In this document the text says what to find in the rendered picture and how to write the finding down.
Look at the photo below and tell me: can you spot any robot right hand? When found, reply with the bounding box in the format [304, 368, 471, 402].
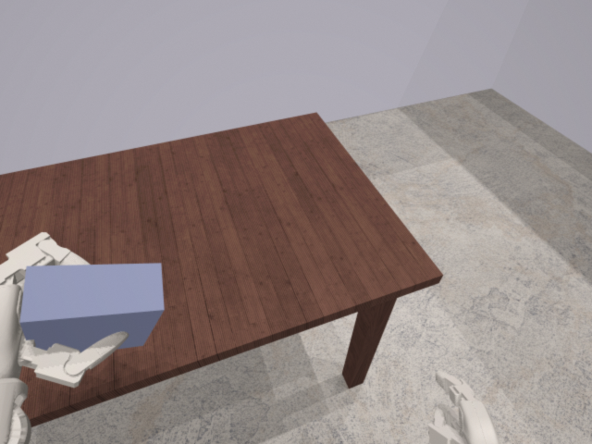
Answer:
[428, 371, 500, 444]

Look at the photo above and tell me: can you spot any sponge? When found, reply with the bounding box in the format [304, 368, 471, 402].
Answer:
[19, 263, 165, 352]

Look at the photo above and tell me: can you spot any robot left forearm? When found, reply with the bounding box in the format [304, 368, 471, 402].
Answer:
[0, 378, 31, 444]

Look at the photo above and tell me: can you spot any robot left hand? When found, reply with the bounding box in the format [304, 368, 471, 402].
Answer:
[0, 232, 129, 388]

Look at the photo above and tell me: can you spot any table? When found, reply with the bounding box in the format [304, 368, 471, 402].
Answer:
[0, 113, 443, 427]

